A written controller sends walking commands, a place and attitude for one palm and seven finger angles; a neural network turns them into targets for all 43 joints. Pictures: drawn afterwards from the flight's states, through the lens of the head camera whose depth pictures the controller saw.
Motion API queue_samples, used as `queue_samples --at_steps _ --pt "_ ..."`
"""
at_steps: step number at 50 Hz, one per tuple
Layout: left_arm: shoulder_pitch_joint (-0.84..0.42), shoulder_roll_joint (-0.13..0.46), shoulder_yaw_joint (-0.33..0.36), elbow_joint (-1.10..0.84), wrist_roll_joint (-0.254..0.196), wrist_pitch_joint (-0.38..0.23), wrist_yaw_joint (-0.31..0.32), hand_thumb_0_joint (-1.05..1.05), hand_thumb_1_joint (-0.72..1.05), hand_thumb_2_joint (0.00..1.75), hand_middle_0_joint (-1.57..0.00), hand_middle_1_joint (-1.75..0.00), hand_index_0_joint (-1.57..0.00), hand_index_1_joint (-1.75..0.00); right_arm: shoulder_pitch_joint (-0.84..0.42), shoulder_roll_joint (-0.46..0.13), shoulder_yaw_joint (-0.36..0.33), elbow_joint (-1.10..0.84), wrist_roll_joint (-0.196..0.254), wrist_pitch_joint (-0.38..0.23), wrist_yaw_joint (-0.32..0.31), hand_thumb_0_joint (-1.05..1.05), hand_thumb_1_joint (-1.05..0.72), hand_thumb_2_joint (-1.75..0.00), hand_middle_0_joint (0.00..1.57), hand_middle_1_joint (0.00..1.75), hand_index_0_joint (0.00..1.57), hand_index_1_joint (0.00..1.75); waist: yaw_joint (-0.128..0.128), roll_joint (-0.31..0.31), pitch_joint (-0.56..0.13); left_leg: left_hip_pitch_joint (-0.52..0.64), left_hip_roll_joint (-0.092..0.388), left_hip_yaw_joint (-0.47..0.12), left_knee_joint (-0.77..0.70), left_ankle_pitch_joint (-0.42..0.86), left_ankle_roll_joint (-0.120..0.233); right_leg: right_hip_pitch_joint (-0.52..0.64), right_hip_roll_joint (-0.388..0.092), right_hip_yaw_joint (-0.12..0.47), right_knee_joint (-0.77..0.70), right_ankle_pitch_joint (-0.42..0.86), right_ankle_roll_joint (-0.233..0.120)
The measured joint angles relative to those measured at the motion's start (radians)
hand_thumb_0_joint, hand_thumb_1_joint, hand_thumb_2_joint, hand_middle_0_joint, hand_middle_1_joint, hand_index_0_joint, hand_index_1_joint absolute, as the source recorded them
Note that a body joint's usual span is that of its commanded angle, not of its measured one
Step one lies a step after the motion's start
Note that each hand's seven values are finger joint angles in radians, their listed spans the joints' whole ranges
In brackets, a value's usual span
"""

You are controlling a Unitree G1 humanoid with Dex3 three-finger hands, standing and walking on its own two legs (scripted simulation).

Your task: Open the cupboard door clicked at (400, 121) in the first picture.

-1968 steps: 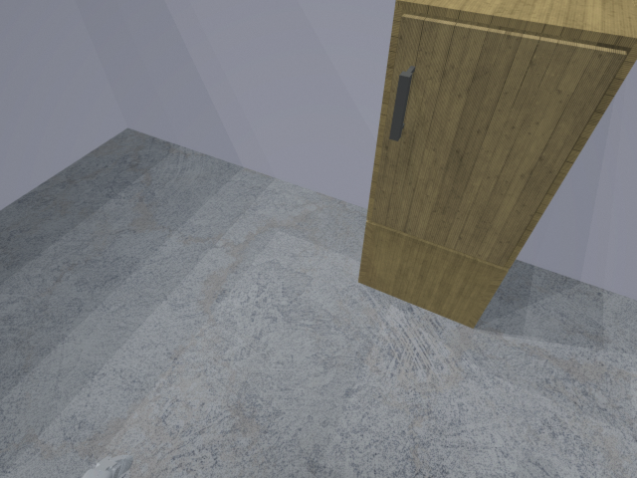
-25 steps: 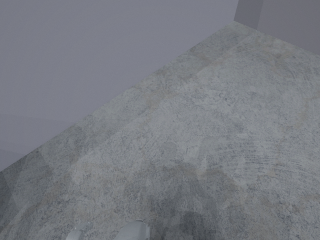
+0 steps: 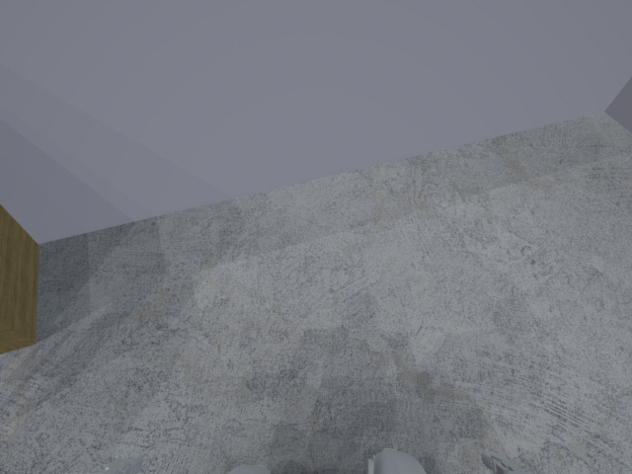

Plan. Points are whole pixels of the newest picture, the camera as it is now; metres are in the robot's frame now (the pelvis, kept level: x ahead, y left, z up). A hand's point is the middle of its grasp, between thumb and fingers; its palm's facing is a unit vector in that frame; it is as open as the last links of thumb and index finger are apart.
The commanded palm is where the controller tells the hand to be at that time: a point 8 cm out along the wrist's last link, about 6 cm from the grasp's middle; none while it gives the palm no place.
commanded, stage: turn to face it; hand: left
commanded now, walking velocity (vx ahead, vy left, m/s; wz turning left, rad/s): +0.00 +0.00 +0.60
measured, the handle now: out of the picture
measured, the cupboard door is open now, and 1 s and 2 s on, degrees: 44 44 44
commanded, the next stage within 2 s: take the last steps up to it in 1.82 s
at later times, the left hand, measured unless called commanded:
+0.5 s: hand out of the picture +0.02 +0.15 -0.17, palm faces +0.32 -0.92 -0.21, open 7.4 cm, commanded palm none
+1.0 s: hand out of the picture +0.03 +0.17 -0.15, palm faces +0.55 -0.78 -0.30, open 7.4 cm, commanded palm none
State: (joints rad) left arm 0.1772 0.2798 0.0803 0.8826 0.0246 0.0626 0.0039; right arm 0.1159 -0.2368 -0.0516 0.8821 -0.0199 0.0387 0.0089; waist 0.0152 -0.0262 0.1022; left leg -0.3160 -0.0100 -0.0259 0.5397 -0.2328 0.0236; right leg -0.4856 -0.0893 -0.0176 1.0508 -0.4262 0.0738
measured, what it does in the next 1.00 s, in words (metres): steps on the spot, turning left: right foot, then left foot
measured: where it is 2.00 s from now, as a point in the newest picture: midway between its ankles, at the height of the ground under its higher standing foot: outside the picture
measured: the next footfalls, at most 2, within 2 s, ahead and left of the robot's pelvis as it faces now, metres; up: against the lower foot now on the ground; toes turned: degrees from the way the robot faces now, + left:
right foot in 0.18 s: +0.06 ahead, -0.16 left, +0.00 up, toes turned +4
left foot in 0.54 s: +0.04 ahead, +0.08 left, +0.00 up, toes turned +26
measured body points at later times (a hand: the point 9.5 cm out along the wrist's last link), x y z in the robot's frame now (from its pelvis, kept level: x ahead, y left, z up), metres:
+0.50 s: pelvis +0.02 -0.04 +0.00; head +0.08 -0.02 +0.44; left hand +0.00 +0.20 -0.15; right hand +0.19 -0.26 -0.14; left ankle +0.00 +0.07 -0.71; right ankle +0.02 -0.17 -0.74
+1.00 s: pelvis +0.05 -0.07 -0.01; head +0.10 -0.06 +0.44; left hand +0.00 +0.21 -0.13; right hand +0.25 -0.25 -0.16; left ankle -0.01 +0.05 -0.72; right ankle +0.11 -0.18 -0.74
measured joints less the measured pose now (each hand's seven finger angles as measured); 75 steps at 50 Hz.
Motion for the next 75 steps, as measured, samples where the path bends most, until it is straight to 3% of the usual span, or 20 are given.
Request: queue_samples --at_steps 6,9,12,16,19,24,27,29,31,35,41,47,48,51,55,63,66,69,72,75 --pt "-0.022 -0.016 -0.008 -0.026 -0.002 -0.011 -0.002 0.01 0.91 0.90 -0.20 -0.30 -0.19 -0.30 0.036 0.006 -0.008 0.012 -0.004 0.013 0.007 0.00 -0.90 -0.90 0.20 0.30 0.20 0.30 -0.022 0.033 -0.013 -0.020 -0.006 -0.072 -0.008 0.015 -0.027 0.077 0.035 0.009 -0.237 0.011 -0.004" --pt "-0.015 -0.022 -0.016 -0.043 -0.004 -0.031 -0.001 0.01 0.91 0.90 -0.20 -0.30 -0.19 -0.30 0.056 0.005 -0.018 0.012 0.003 0.022 0.008 0.00 -0.90 -0.90 0.20 0.30 0.20 0.30 -0.028 0.038 -0.026 -0.061 -0.025 -0.104 0.046 -0.007 -0.050 0.179 0.054 -0.004 -0.457 0.092 -0.024" --pt "-0.009 -0.055 -0.030 -0.038 0.003 -0.047 0.009 0.01 0.91 0.90 -0.20 -0.30 -0.20 -0.30 0.053 -0.016 -0.035 0.026 0.006 0.034 0.009 0.00 -0.90 -0.90 0.20 0.30 0.20 0.30 -0.032 0.067 -0.008 -0.154 -0.036 -0.081 0.318 -0.204 -0.054 0.190 0.047 -0.041 -0.448 0.105 -0.073" --pt "0.023 -0.088 -0.042 -0.028 -0.002 -0.044 0.016 0.01 0.91 0.90 -0.20 -0.30 -0.20 -0.30 0.056 -0.023 -0.042 0.043 0.004 0.044 0.019 0.01 -0.91 -0.90 0.20 0.30 0.20 0.29 -0.044 0.059 -0.005 -0.219 -0.008 0.003 0.584 -0.193 -0.078 0.250 0.017 -0.093 -0.512 0.109 -0.076" --pt "0.037 -0.096 -0.046 -0.021 -0.001 -0.050 0.017 0.01 0.91 0.90 -0.20 -0.30 -0.20 -0.30 0.050 -0.012 -0.036 0.047 0.008 0.046 0.023 0.01 -0.91 -0.90 0.20 0.30 0.20 0.29 -0.044 0.028 0.003 -0.189 0.017 0.046 0.523 -0.192 -0.093 0.285 -0.007 -0.130 -0.549 0.117 -0.075" --pt "0.053 -0.093 -0.046 -0.011 0.004 -0.057 0.011 0.01 0.91 0.90 -0.20 -0.30 -0.20 -0.30 0.015 -0.002 -0.022 0.045 0.012 0.039 0.026 0.01 -0.91 -0.90 0.20 0.30 0.20 0.29 -0.020 -0.009 0.021 -0.086 0.028 0.098 0.252 -0.195 -0.084 0.299 -0.043 -0.192 -0.515 0.082 -0.060" --pt "0.075 -0.074 -0.037 -0.002 -0.002 -0.051 0.005 0.01 0.90 0.90 -0.20 -0.30 -0.20 -0.30 -0.003 -0.003 -0.014 0.024 0.010 0.021 0.028 0.01 -0.91 -0.90 0.20 0.30 0.20 0.29 -0.013 -0.020 0.015 -0.002 0.018 0.118 0.061 -0.052 -0.058 0.274 -0.067 -0.226 -0.416 0.023 -0.039" --pt "0.067 -0.050 -0.026 0.012 -0.009 -0.030 0.004 0.01 0.91 0.90 -0.20 -0.30 -0.20 -0.30 -0.017 0.006 -0.014 0.010 0.007 0.001 0.023 0.01 -0.91 -0.90 0.20 0.30 0.20 0.29 -0.014 -0.044 0.018 -0.024 -0.003 0.110 0.093 -0.040 -0.008 0.197 -0.079 -0.169 -0.235 -0.059 -0.017" --pt "0.049 -0.030 -0.017 0.022 -0.008 -0.004 0.011 0.01 0.91 0.90 -0.20 -0.30 -0.20 -0.30 -0.019 0.013 -0.007 -0.001 0.005 -0.010 0.016 0.00 -0.91 -0.90 0.20 0.30 0.20 0.29 -0.009 -0.048 0.019 -0.031 -0.005 0.094 0.112 -0.071 0.021 0.112 -0.046 -0.095 -0.052 -0.125 -0.009" --pt "0.006 -0.015 -0.004 0.019 -0.003 0.007 0.007 0.01 0.91 0.90 -0.20 -0.30 -0.20 -0.30 0.001 0.015 -0.002 -0.003 0.000 -0.013 -0.004 0.00 -0.91 -0.90 0.20 0.30 0.20 0.29 -0.011 -0.022 0.005 -0.014 -0.006 0.041 0.045 -0.035 0.015 0.012 -0.010 -0.026 0.064 -0.042 -0.001" --pt "-0.035 -0.013 -0.002 -0.019 -0.002 -0.006 0.002 0.01 0.91 0.90 -0.20 -0.30 -0.19 -0.30 0.038 0.017 -0.002 0.018 -0.002 -0.003 -0.002 0.00 -0.90 -0.90 0.20 0.30 0.20 0.30 -0.018 0.011 -0.013 0.004 -0.012 -0.029 -0.029 0.015 0.003 0.014 0.013 0.012 -0.081 0.013 0.005" --pt "-0.048 -0.027 -0.014 -0.046 -0.008 -0.026 0.003 0.01 0.91 0.90 -0.20 -0.30 -0.19 -0.30 0.071 0.011 -0.017 0.027 -0.001 0.015 0.003 0.00 -0.90 -0.90 0.20 0.30 0.20 0.30 -0.040 0.044 -0.025 -0.039 -0.030 -0.105 0.018 0.003 -0.035 0.164 0.061 0.000 -0.416 0.083 -0.011" --pt "-0.040 -0.027 -0.017 -0.053 -0.005 -0.037 0.005 0.01 0.91 0.90 -0.20 -0.30 -0.19 -0.30 0.078 0.010 -0.021 0.026 0.004 0.018 0.005 0.00 -0.90 -0.90 0.20 0.30 0.20 0.30 -0.037 0.039 -0.033 -0.062 -0.040 -0.106 0.055 -0.021 -0.037 0.194 0.057 0.001 -0.490 0.103 -0.031" --pt "-0.030 -0.062 -0.032 -0.046 0.001 -0.050 0.014 0.01 0.91 0.90 -0.20 -0.30 -0.20 -0.30 0.069 -0.016 -0.038 0.042 0.005 0.032 0.008 0.01 -0.90 -0.90 0.20 0.30 0.20 0.30 -0.042 0.075 -0.012 -0.155 -0.039 -0.079 0.349 -0.211 -0.050 0.210 0.053 -0.044 -0.471 0.103 -0.071" --pt "0.009 -0.089 -0.044 -0.031 -0.003 -0.048 0.018 0.01 0.91 0.90 -0.20 -0.30 -0.20 -0.30 0.061 -0.024 -0.043 0.054 0.005 0.044 0.018 0.01 -0.91 -0.90 0.20 0.30 0.20 0.29 -0.051 0.061 -0.004 -0.209 -0.007 0.002 0.578 -0.199 -0.079 0.267 0.023 -0.094 -0.524 0.116 -0.074" --pt "0.055 -0.084 -0.043 -0.003 0.005 -0.051 0.010 0.01 0.90 0.90 -0.20 -0.30 -0.20 -0.30 0.014 -0.004 -0.025 0.042 0.013 0.038 0.027 0.01 -0.91 -0.90 0.20 0.30 0.19 0.29 -0.020 -0.014 0.015 -0.072 0.026 0.090 0.241 -0.192 -0.082 0.292 -0.045 -0.186 -0.506 0.086 -0.053" --pt "0.080 -0.065 -0.032 0.007 -0.004 -0.044 0.004 0.01 0.90 0.90 -0.20 -0.30 -0.20 -0.30 0.000 -0.007 -0.018 0.021 0.009 0.016 0.027 0.01 -0.91 -0.90 0.20 0.30 0.20 0.29 -0.013 -0.024 0.004 0.007 0.018 0.097 0.052 -0.032 -0.043 0.249 -0.073 -0.215 -0.390 0.027 -0.029" --pt "0.061 -0.030 -0.019 0.030 -0.008 -0.006 0.010 0.01 0.91 0.90 -0.20 -0.30 -0.20 -0.30 -0.014 0.009 -0.011 0.008 0.006 -0.008 0.016 0.00 -0.91 -0.90 0.20 0.30 0.20 0.29 -0.005 -0.049 0.011 -0.018 -0.004 0.080 0.103 -0.070 0.013 0.130 -0.052 -0.110 -0.113 -0.124 -0.007" --pt "0.033 -0.014 -0.008 0.040 -0.006 0.008 0.012 0.01 0.91 0.90 -0.20 -0.30 -0.20 -0.30 -0.002 0.019 -0.002 0.002 0.001 -0.016 -0.001 0.00 -0.91 -0.90 0.20 0.30 0.20 0.29 -0.007 -0.034 0.002 -0.004 -0.004 0.044 0.061 -0.061 0.016 0.044 -0.013 -0.055 0.031 -0.091 -0.003" --pt "0.008 -0.010 -0.005 0.026 -0.005 0.001 0.006 0.01 0.91 0.90 -0.20 -0.30 -0.19 -0.30 0.011 0.022 0.004 0.012 -0.001 -0.015 -0.010 0.00 -0.91 -0.90 0.20 0.30 0.20 0.30 -0.004 -0.015 -0.004 0.018 -0.005 0.013 0.003 -0.023 0.012 0.006 0.001 -0.022 0.037 -0.025 0.000"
